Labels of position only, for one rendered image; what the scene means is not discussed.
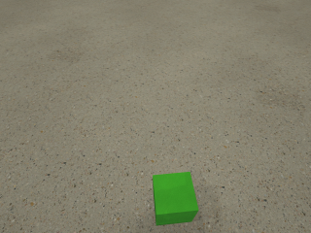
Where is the carton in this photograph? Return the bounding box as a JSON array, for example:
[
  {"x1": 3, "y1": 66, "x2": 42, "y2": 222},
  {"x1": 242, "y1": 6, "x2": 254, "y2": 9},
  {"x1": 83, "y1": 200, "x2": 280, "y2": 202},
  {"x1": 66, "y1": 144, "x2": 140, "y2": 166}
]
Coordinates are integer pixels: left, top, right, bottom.
[{"x1": 153, "y1": 172, "x2": 199, "y2": 226}]

